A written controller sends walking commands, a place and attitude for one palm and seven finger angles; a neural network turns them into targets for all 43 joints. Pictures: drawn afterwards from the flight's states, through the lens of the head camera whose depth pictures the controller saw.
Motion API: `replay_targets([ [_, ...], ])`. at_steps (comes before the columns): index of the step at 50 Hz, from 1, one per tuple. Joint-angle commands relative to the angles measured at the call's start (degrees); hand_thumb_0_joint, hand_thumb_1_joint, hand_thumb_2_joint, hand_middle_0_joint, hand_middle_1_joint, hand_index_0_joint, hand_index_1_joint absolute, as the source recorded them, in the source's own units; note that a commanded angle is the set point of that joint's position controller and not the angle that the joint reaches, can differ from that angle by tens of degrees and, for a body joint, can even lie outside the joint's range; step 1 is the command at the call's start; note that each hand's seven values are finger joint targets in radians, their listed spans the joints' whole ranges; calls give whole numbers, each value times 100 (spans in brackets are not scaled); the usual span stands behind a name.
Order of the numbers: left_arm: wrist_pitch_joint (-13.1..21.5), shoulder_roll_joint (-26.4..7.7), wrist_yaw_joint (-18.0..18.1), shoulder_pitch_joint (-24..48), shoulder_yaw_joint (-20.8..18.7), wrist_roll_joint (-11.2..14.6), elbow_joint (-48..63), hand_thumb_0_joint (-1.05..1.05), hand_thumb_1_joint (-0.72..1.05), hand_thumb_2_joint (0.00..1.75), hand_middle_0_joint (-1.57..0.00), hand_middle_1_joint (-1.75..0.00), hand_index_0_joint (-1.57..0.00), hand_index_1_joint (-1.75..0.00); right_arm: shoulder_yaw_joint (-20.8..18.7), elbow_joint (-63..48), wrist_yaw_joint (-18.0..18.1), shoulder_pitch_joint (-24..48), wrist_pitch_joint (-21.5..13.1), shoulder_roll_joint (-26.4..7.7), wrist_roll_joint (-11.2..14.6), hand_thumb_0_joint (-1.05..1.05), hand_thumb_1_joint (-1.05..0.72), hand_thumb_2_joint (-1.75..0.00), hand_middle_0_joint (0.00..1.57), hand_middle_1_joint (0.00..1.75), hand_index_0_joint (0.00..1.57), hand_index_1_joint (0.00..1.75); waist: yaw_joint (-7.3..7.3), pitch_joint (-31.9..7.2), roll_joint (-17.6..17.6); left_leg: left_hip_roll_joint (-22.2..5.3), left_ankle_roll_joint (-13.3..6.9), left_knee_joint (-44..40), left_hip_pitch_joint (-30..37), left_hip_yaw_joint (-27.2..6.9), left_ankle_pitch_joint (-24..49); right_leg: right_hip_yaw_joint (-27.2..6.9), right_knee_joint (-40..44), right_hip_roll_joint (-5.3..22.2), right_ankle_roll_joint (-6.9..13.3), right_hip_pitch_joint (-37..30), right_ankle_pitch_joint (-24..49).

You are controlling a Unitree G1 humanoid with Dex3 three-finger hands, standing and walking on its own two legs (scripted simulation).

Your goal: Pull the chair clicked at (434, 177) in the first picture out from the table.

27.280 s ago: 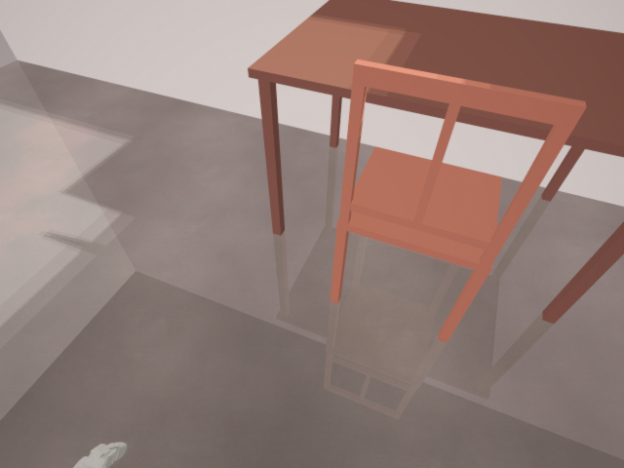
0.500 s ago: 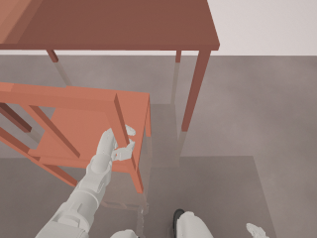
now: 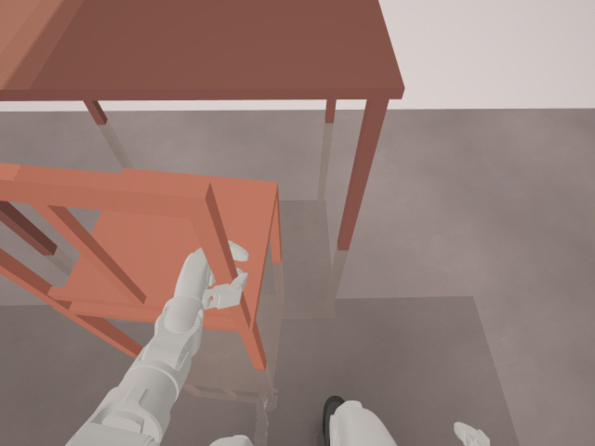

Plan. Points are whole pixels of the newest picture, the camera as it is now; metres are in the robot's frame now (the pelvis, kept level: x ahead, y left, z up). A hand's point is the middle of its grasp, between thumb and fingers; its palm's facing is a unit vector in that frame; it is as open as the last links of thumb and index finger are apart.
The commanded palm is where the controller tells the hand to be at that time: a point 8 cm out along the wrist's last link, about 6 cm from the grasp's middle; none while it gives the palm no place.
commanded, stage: step backward, pulling the chair out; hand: left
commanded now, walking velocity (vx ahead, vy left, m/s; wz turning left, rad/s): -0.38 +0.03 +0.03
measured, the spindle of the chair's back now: (101, 260) +0.39 +0.32 -0.06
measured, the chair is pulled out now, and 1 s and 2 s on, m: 0.17 0.17 0.17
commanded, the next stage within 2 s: none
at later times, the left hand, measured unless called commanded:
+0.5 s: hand (233, 286) +0.34 +0.10 -0.05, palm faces -0.08 -0.98 -0.19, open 6.0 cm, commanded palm +0.34 +0.15 -0.05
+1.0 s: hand (233, 286) +0.34 +0.10 -0.05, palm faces -0.08 -0.98 -0.19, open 6.0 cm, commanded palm +0.34 +0.16 -0.05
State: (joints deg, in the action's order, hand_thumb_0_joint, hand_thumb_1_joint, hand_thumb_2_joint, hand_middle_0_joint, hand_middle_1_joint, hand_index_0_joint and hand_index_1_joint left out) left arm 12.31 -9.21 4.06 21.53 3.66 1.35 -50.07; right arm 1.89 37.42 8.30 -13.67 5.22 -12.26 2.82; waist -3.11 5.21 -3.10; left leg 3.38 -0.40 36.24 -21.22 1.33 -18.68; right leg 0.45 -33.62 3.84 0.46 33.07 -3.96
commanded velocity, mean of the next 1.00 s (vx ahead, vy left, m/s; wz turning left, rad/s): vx -0.38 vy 0.01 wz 0.01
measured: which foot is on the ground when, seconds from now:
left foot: down 0.00-1.00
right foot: down 0.00-1.00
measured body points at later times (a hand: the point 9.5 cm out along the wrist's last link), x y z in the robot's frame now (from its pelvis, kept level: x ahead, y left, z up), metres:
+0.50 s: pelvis +0.00 -0.01 +0.00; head +0.07 -0.02 +0.44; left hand +0.34 +0.15 -0.04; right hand +0.09 -0.26 -0.13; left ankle +0.00 +0.12 -0.72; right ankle +0.14 -0.11 -0.72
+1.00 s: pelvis +0.00 -0.01 +0.00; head +0.07 -0.02 +0.44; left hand +0.34 +0.15 -0.04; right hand +0.10 -0.25 -0.13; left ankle +0.00 +0.12 -0.72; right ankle +0.14 -0.11 -0.72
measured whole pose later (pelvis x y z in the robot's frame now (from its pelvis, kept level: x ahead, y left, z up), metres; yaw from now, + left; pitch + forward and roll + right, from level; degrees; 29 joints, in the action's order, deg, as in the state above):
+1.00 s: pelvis +0.00 -0.01 +0.00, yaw +0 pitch +4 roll +2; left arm 13.9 -9.1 3.9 22.0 3.0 1.5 -52.6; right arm 2.0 38.3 8.0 -13.0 4.2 -11.8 3.3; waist -2.7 4.2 -1.3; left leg 2.2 0.4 37.2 -22.5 0.0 -19.2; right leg 1.8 -32.9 2.7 1.3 33.3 -4.2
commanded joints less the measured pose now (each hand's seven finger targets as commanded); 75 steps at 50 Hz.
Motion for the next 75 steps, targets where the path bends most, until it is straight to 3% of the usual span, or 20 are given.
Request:
replay_targets([
  [1, 366, -746, 198, 2156, -148, -177, 1268, 0, 90, 90, -50, -145, -50, -145, -279, -605, 74, 48, -236, -782, -3, 0, -90, -90, 20, 30, 20, 30, 138, -2170, 473, -877, -92, -713, -702, -684, 466, -601, -104, 406, 221, -2089, 23],
  [4, 438, -854, 200, 2056, -231, -185, 995, 0, 90, 90, -50, -145, -50, -145, -329, -442, 27, -257, -298, -760, -8, 0, -90, -90, 20, 30, 20, 30, 71, -2396, -318, -322, 3, -20, -30, -444, -296, -1116, 1117, 847, 355, -1663, -592],
  [6, 463, -914, 205, 2055, -264, -177, 840, 0, 90, 90, -50, -145, -50, -145, -337, -341, -11, -359, -335, -762, 8, 0, -90, -90, 20, 30, 20, 30, 32, -2564, -522, -136, 35, 266, 379, -309, -379, -1159, 1540, 1041, 424, -1607, -699],
  [9, 490, -946, 225, 2136, -300, -194, 720, 0, 90, 90, -50, -145, -50, -145, -287, -274, -46, -271, -361, -772, -1, 0, -90, -90, 20, 30, 20, 30, 48, -2539, -333, -205, -3, -103, 607, -264, -279, -782, 1652, 993, 246, -1602, -901],
  [12, 542, -905, 243, 2085, -248, -211, 809, 0, 90, 90, -50, -145, -50, -145, -248, -395, 0, -53, -344, -854, -13, 0, -90, -90, 20, 30, 20, 30, 104, -2461, 537, -619, -138, -1060, 260, -658, 299, -330, 1044, 411, -44, -1820, -915],
  [15, 536, -790, 246, 2080, -178, -222, 1006, 0, 90, 90, -50, -145, -50, -145, -197, -580, 40, 163, -302, -794, -6, 0, -90, -90, 20, 30, 20, 30, 183, -2293, 1097, -936, -200, -1369, -463, -820, 619, -169, 88, 164, -34, -2236, -486],
  [19, 465, -793, 214, 2085, -180, -229, 1176, 0, 90, 90, -50, -145, -50, -145, -264, -625, 51, 46, -272, -796, -20, 0, -90, -90, 20, 30, 20, 30, 142, -2556, 733, -921, -66, -918, -233, -713, 1565, -293, -65, 252, 77, -2257, 683],
  [23, 428, -834, 201, 2035, -212, -187, 1060, 0, 90, 90, -50, -145, -50, -145, -282, -585, 51, -22, -268, -788, 0, 0, -90, -90, 20, 30, 20, 30, 141, -2251, 426, -799, -85, -766, -571, -669, 509, -542, 135, 390, 153, -2057, -123],
  [27, 511, -983, 211, 2087, -306, -200, 906, 0, 90, 90, -50, -145, -50, -145, -331, -428, 11, -260, -335, -807, 0, 0, -90, -90, 20, 30, 20, 30, 63, -2454, -130, -313, -20, -169, 98, -439, -150, -956, 1269, 763, 286, -1661, -760],
  [30, 530, -1007, 230, 2099, -324, -206, 801, 0, 90, 90, -50, -145, -50, -145, -302, -340, -34, -281, -357, -758, 4, 0, -90, -90, 20, 30, 20, 30, 51, -2546, -268, -199, -17, -107, 470, -287, -287, -867, 1683, 907, 228, -1607, -1106],
  [34, 553, -953, 255, 2053, -260, -228, 786, 0, 90, 90, -50, -145, -50, -145, -260, -389, -12, -122, -340, -831, 9, 0, -90, -90, 20, 30, 20, 30, 91, -2497, 329, -524, -109, -908, 320, -559, 215, -427, 1269, 492, 8, -1785, -993],
  [36, 556, -956, 258, 2076, -239, -240, 908, 0, 90, 90, -50, -145, -50, -145, -233, -484, 26, 20, -316, -858, 13, 0, -90, -90, 20, 30, 20, 30, 125, -2439, 896, -753, -167, -1261, -17, -726, 538, -239, 702, 223, -59, -2025, -651],
  [38, 535, -887, 257, 2089, -217, -241, 1007, 0, 90, 90, -50, -145, -50, -145, -218, -567, 54, 82, -292, -823, 11, 0, -90, -90, 20, 30, 20, 30, 173, -2399, 948, -910, -154, -1310, -337, -778, 927, -169, 168, 131, -28, -2259, -205],
  [44, 446, -800, 200, 2110, -167, -193, 1082, 0, 90, 90, -50, -145, -50, -145, -267, -591, 63, -2, -274, -786, -4, 0, -90, -90, 20, 30, 20, 30, 148, -2294, 491, -907, -86, -915, -489, -709, 974, -376, -28, 262, 103, -2109, 151],
  [52, 527, -1029, 228, 2116, -323, -206, 794, 0, 90, 90, -50, -145, -50, -145, -305, -345, 2, -295, -350, -783, 1, 0, -90, -90, 20, 30, 20, 30, 63, -2462, -237, -215, -16, -111, 349, -346, -137, -895, 1542, 830, 257, -1589, -955],
  [55, 522, -994, 249, 2134, -290, -212, 781, 0, 90, 90, -50, -145, -50, -145, -265, -333, -26, -221, -341, -750, 7, 0, -90, -90, 20, 30, 20, 30, 69, -2572, -162, -231, -35, -320, 496, -302, -83, -693, 1664, 828, 138, -1747, -1074],
  [59, 501, -921, 252, 2095, -202, -220, 866, 0, 90, 90, -50, -145, -50, -145, -226, -467, 15, 4, -267, -827, 12, 0, -90, -90, 20, 30, 20, 30, 130, -2428, 537, -587, -122, -1044, 108, -642, 432, -343, 1077, 391, -29, -1987, -835],
  [63, 460, -844, 243, 2097, -160, -220, 1085, 0, 90, 90, -50, -145, -50, -145, -215, -631, 67, 106, -213, -809, 16, 0, -90, -90, 20, 30, 20, 30, 182, -2363, 907, -890, -149, -1313, -330, -772, 921, -165, 196, 126, -13, -2292, -226],
  [70, 400, -759, 209, 2178, -134, -185, 1186, 0, 90, 90, -50, -145, -50, -145, -259, -586, 83, 8, -256, -759, -11, 0, -90, -90, 20, 30, 20, 30, 154, -2226, 532, -923, -102, -935, -463, -696, 881, -350, -80, 234, 112, -2079, 42],
  [75, 455, -914, 209, 2153, -224, -182, 1008, 0, 90, 90, -50, -145, -50, -145, -299, -411, 46, -249, -317, -738, -7, 0, -90, -90, 20, 30, 20, 30, 74, -2345, -248, -322, -8, -160, 98, -397, -34, -941, 1171, 732, 265, -1672, -577],
])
